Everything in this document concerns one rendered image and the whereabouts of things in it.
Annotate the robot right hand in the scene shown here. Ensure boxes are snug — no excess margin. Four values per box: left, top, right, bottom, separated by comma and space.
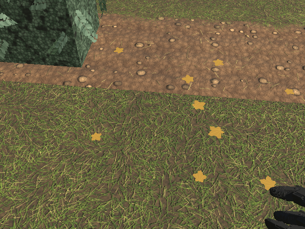
265, 185, 305, 229

